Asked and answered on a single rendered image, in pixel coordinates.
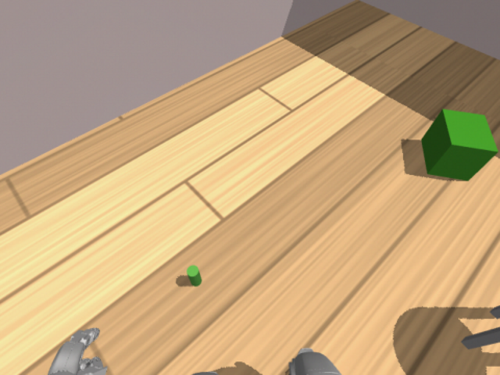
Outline left robot hand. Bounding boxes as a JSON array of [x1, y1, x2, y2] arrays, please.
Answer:
[[48, 328, 108, 375]]

